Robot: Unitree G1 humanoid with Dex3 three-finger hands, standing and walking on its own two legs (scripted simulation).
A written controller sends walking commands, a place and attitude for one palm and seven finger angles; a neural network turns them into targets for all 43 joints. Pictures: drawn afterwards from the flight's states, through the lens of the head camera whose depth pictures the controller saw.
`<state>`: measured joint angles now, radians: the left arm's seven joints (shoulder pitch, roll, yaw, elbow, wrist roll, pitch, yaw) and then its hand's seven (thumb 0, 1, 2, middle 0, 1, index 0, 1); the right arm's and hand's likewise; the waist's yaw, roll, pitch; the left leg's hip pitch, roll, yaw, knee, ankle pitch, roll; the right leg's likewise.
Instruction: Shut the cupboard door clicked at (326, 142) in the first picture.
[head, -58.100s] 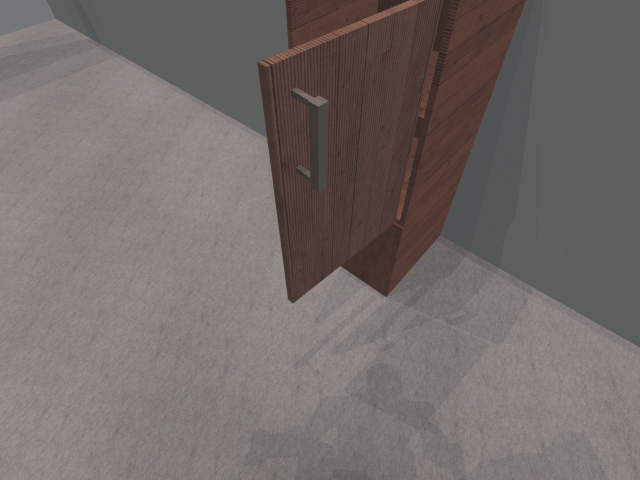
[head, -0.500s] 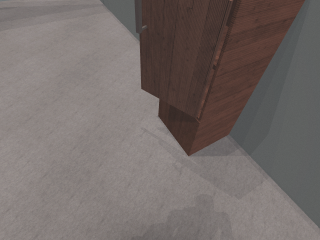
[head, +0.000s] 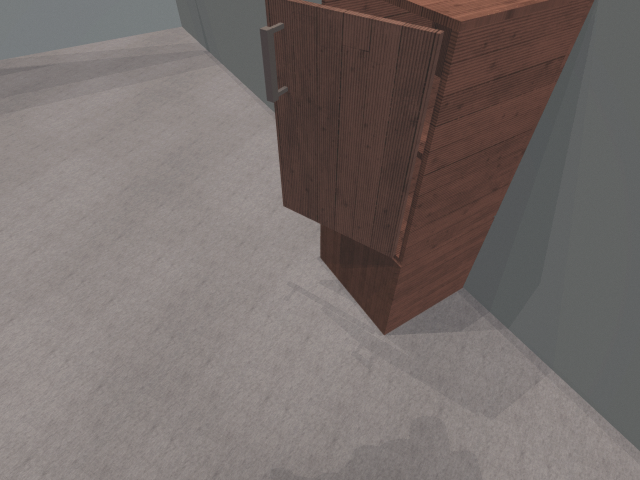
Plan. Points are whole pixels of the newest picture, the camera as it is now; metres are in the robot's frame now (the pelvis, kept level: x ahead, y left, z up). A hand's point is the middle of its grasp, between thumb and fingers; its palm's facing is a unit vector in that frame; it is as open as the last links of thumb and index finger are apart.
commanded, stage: let the arm hang, fingers relaxed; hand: left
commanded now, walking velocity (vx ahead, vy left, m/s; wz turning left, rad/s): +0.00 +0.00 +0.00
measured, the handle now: (275, 63) +0.92 +0.15 +0.12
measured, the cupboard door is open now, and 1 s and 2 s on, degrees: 24 24 24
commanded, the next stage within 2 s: look to check the result in 0.14 s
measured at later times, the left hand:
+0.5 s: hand out of the picture +0.07 +0.24 -0.16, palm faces -0.01 -0.94 -0.33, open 7.4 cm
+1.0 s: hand out of the picture +0.10 +0.22 -0.16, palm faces +0.02 -0.94 -0.33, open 7.4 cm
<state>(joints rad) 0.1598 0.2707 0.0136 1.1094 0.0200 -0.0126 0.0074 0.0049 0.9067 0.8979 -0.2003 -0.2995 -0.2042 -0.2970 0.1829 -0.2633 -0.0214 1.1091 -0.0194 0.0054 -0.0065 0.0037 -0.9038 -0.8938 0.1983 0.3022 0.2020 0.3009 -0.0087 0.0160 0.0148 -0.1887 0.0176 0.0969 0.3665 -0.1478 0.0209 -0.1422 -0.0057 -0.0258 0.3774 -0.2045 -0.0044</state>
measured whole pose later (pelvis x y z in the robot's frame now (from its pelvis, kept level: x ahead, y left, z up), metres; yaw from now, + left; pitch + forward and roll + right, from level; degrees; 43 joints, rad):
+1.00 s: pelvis +0.03 -0.02 +0.00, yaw +2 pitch -1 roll +0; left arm 0.12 0.30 0.01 1.11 0.01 0.00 0.02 0.01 0.91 0.90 -0.20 -0.30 -0.21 -0.30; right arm 0.14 -0.30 -0.01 1.10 -0.02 0.02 -0.01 0.00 -0.90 -0.89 0.20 0.30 0.20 0.30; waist -0.02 0.01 0.04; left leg -0.16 0.02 0.05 0.35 -0.17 -0.01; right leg -0.09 0.00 -0.07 0.35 -0.24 -0.03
